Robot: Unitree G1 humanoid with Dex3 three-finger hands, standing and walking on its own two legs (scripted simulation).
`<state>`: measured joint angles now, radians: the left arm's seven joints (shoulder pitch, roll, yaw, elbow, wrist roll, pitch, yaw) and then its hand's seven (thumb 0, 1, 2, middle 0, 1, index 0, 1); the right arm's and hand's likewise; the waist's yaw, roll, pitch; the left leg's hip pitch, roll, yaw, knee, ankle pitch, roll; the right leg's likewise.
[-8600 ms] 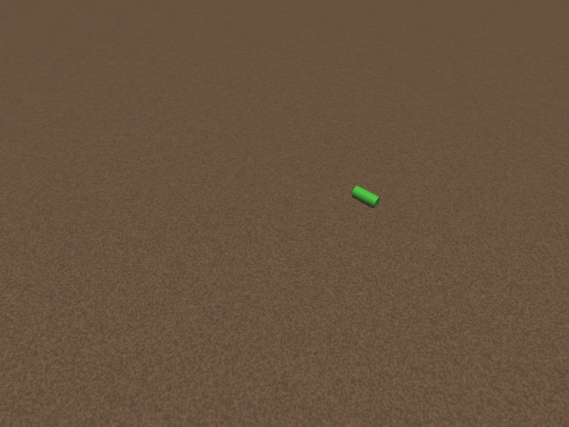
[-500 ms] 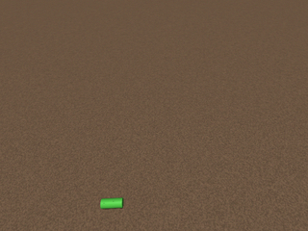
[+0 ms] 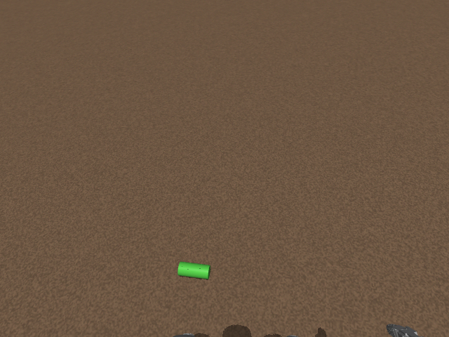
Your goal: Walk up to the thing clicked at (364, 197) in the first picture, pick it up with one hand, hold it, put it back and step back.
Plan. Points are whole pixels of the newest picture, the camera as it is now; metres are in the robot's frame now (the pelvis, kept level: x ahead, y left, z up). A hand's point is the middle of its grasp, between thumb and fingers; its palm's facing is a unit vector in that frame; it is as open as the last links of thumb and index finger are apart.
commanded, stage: walk up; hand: left
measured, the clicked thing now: (194, 270) +0.47 +0.17 -0.72
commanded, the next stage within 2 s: stand in 1.18 s
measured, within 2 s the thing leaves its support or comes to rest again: neither
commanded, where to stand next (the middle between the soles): +0.06 +0.00 m, yaw -7 degrees
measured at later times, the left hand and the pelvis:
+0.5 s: hand out of the picture +0.04 +0.26 -0.13, palm faces -0.10 -0.92 -0.38, open 7.3 cm; pelvis +0.00 -0.01 +0.01, yaw -5 degrees
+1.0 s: hand out of the picture +0.15 +0.22 -0.11, palm faces -0.14 -0.92 -0.36, open 7.3 cm; pelvis +0.00 -0.01 +0.03, yaw -6 degrees
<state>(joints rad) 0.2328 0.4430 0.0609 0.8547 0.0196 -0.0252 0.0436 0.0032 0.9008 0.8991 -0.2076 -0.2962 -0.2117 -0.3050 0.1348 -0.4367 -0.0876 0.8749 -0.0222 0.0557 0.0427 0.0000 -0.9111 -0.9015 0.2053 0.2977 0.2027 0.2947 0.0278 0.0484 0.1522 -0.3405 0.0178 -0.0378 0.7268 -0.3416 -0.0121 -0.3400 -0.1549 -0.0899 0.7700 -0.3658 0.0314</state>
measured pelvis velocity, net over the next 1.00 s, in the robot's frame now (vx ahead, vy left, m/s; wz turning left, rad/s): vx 0.00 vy -0.01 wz -0.11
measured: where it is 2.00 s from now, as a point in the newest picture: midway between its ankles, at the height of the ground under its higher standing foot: outside the picture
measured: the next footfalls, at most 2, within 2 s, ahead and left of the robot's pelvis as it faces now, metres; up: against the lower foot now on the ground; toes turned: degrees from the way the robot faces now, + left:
right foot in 0.36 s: +0.03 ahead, -0.13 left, +0.00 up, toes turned -5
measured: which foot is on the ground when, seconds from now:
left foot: down 0.00-1.00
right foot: down 0.00-0.02, up 0.04-0.34, down 0.36-1.00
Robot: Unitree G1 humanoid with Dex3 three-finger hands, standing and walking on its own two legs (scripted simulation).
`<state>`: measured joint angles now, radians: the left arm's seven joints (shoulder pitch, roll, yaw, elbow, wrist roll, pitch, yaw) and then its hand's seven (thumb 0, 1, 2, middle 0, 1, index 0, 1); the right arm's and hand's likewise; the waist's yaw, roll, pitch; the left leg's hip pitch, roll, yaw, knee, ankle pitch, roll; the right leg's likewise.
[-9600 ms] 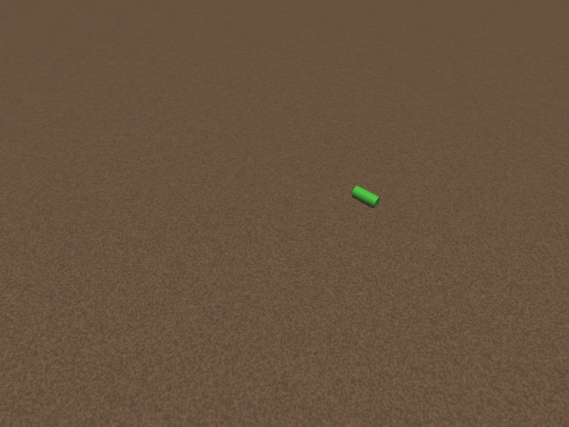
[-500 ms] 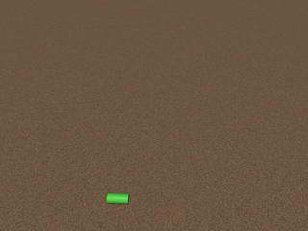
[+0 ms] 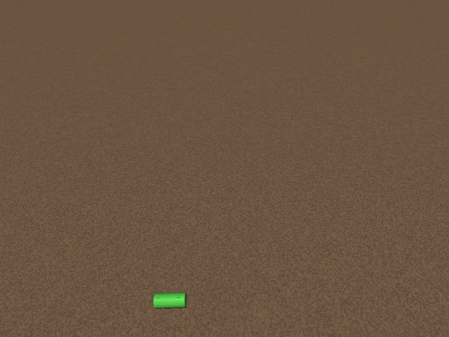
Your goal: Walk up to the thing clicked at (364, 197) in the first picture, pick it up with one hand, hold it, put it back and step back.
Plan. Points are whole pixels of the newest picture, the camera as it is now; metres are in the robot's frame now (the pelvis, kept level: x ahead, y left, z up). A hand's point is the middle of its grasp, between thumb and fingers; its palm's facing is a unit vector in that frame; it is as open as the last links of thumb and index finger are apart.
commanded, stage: walk up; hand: left
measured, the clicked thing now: (170, 300) +0.44 +0.23 -0.75
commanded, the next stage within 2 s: stand in 0.18 s
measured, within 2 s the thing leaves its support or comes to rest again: neither
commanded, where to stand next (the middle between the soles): +0.06 +0.02 m, yaw +0 degrees
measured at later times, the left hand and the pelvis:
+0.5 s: hand out of the picture +0.07 +0.26 -0.15, palm faces -0.02 -0.94 -0.33, open 7.3 cm; pelvis +0.00 +0.01 +0.01, yaw +0 degrees
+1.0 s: hand out of the picture +0.08 +0.27 -0.15, palm faces -0.01 -0.94 -0.34, open 7.3 cm; pelvis +0.01 +0.02 +0.01, yaw +1 degrees
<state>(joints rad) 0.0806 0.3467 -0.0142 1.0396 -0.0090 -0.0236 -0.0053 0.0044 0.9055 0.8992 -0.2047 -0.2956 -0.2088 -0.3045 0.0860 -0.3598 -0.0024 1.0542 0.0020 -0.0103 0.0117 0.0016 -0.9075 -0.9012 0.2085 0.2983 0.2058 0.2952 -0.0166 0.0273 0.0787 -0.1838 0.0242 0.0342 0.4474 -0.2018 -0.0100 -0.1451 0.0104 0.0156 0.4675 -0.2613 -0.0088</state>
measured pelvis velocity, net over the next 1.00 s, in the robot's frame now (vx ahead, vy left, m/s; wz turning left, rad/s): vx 0.01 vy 0.02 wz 0.02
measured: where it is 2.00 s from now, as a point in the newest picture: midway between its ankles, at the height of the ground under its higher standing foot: outside the picture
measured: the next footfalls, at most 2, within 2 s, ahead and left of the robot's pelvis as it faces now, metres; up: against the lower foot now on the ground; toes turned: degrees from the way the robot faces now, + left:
none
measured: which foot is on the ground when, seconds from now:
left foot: down 0.00-1.00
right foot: down 0.00-1.00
